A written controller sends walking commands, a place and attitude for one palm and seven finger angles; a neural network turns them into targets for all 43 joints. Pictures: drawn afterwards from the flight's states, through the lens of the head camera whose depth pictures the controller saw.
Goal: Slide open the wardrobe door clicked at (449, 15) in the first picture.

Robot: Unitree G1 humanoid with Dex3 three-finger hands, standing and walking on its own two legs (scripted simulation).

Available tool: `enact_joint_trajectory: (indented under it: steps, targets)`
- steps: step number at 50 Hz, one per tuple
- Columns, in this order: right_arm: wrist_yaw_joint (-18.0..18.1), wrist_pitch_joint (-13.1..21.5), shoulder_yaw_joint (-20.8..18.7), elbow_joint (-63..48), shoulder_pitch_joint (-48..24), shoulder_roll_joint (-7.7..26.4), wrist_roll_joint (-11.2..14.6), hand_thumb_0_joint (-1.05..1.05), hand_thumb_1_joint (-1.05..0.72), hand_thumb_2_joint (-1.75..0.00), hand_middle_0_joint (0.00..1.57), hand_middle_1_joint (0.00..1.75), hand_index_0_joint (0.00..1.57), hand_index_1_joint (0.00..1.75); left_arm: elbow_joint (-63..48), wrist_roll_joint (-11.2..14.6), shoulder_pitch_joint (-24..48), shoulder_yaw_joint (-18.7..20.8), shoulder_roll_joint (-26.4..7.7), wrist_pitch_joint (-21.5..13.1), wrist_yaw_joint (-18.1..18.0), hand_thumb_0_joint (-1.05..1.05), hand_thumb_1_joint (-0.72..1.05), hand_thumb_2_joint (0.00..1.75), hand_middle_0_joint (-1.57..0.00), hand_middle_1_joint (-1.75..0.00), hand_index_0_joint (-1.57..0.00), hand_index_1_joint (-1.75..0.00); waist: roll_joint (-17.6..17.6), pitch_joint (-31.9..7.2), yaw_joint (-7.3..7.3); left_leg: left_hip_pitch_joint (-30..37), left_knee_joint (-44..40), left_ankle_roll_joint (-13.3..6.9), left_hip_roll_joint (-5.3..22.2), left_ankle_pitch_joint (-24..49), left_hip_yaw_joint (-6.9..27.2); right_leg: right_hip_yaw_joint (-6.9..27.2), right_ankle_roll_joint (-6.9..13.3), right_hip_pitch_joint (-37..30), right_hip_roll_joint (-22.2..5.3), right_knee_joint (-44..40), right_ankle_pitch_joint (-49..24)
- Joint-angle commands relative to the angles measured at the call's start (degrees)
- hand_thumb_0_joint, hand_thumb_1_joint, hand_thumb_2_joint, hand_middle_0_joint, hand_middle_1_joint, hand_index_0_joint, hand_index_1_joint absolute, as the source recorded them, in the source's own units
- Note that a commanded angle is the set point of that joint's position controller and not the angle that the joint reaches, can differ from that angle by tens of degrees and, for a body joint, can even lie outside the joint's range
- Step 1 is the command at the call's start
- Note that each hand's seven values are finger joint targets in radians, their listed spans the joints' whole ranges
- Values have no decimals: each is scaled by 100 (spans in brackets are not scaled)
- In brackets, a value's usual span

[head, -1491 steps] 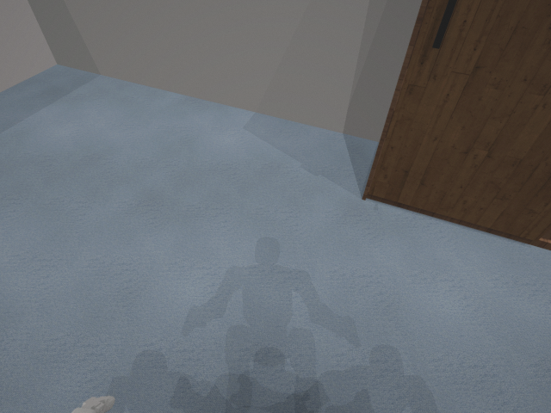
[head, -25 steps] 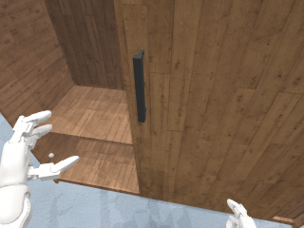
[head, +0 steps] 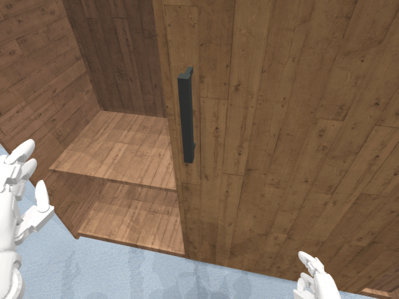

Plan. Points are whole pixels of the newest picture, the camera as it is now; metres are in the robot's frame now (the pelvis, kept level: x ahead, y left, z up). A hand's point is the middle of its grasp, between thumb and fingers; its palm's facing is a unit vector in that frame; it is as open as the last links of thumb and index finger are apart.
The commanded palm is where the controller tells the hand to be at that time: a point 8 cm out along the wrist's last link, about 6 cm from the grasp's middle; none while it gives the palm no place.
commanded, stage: draw the hand back to the body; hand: left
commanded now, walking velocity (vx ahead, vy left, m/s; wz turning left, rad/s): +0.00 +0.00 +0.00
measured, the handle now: (189, 118) +0.45 +0.10 +0.15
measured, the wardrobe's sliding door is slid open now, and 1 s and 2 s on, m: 0.60 0.60 0.60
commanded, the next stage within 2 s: step back with the hand held close in 0.18 s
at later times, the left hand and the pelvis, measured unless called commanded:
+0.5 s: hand (61, 203) +0.20 +0.26 +0.15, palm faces +0.41 -0.81 -0.41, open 7.4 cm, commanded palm +0.13 +0.30 +0.17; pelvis -0.02 +0.00 +0.00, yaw -2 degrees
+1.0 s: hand (20, 244) +0.13 +0.28 +0.15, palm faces +0.48 -0.78 -0.41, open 7.4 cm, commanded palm +0.07 +0.32 +0.17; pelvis -0.08 +0.02 -0.03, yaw -1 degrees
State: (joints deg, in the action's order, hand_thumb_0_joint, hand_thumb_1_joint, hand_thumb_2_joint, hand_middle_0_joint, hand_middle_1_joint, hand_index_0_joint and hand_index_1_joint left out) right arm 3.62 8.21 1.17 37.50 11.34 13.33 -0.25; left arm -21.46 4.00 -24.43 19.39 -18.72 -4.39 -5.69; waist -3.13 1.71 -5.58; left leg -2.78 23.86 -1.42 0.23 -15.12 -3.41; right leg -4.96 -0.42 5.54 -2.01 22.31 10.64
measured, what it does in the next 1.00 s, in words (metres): shifts its weight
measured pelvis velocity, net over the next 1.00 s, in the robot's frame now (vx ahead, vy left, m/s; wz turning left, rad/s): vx -0.08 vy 0.02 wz -0.01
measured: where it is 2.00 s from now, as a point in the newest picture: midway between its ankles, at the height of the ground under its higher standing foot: outside the picture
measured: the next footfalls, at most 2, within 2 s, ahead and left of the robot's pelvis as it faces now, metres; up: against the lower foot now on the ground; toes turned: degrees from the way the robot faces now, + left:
right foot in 1.80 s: -0.28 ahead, -0.11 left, +0.00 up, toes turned -3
left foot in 1.96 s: -0.13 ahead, +0.18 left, +0.00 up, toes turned -1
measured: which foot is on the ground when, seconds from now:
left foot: down 0.00-1.00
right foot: down 0.00-1.00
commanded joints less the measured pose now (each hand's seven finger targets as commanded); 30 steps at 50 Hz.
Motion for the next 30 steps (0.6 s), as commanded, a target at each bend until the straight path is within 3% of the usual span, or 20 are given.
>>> enact_joint_trajectory:
  steps: [1,6,7,14,15,16,17,18,20,24,29,30]
  targets:
    - [76,317,-234,-918,-719,610,-28,0,-90,-90,20,30,20,30,-1242,20,573,639,-1124,-349,-71,0,90,90,-20,-30,-20,-30,-35,-456,61,-432,-505,40,73,1140,310,255,147,-341,122,-271,-547]
    - [77,348,-215,-927,-771,572,-44,0,-90,-90,20,30,20,30,-1302,25,520,696,-1168,-365,-75,0,90,90,-20,-30,-20,-30,-71,-401,42,-452,-485,31,63,1100,283,267,144,-365,117,-343,-561]
    - [78,342,-214,-917,-774,567,-40,0,-90,-90,20,30,20,30,-1303,20,545,669,-1137,-360,-67,0,90,90,-20,-30,-20,-30,-208,-345,57,-454,-488,36,64,1078,262,283,146,-331,120,-364,-540]
    - [89,333,-236,-899,-777,581,-34,0,-90,-90,20,30,20,30,-1085,45,440,699,-1139,-346,-44,0,90,90,-20,-30,-20,-30,33,-190,60,-455,-496,12,72,982,236,289,126,-228,129,-474,-421]
    - [97,324,-226,-874,-810,586,-15,0,-90,-90,20,30,20,30,-1188,24,1017,557,-1106,-362,-45,0,90,90,-20,-30,-20,-30,-11,-200,147,-418,-504,-7,67,873,221,314,116,-167,113,-506,-300]
    - [88,218,-203,-1181,-743,696,56,0,-90,-90,20,30,20,30,-1564,-36,1753,1336,-1895,-656,-134,0,90,90,-20,-30,-20,-30,171,211,321,-950,-292,-97,159,216,255,956,102,522,-150,-853,-185]
    - [96,139,-205,-1027,-686,588,6,0,-90,-90,20,30,20,30,-1032,-38,1013,969,-1383,-699,-99,0,90,90,-20,-30,-20,-30,558,125,369,-873,-107,-122,120,146,325,1005,136,715,-322,-961,24]
    - [74,81,-225,-1059,-698,590,-12,0,-90,-90,20,30,20,30,-906,-81,597,837,-1235,-669,-82,0,90,90,-20,-30,-20,-30,760,60,353,-755,14,-128,105,287,297,1050,155,838,-378,-1000,-31]
    - [60,-6,-245,-1125,-690,615,-18,0,-90,-90,20,30,20,30,-1079,-118,478,721,-1159,-740,-76,0,90,90,-20,-30,-20,-30,529,-283,376,-733,115,-101,106,505,266,1011,179,775,-491,-836,-294]
    - [76,-120,-325,-1298,-635,703,-18,0,-90,-90,20,30,20,30,-1433,-120,-196,931,-1302,-846,-157,0,90,90,-20,-30,-20,-30,-83,-1102,369,-746,-50,-89,283,1344,353,757,105,282,-364,-99,-1266]
    - [121,-280,-408,-1528,-622,673,7,0,-90,-90,20,30,20,30,-1833,-112,-574,1403,-1671,-904,-252,0,90,90,-20,-30,-20,-30,227,-1382,369,-1182,-36,-115,450,1733,518,680,40,-4,-250,509,-1894]
    - [124,-301,-400,-1581,-600,664,23,0,-90,-90,20,30,20,30,-1875,-100,-574,1289,-1539,-909,-247,0,90,90,-20,-30,-20,-30,186,-1254,387,-1373,-86,-125,486,1610,566,684,33,13,-235,590,-1816]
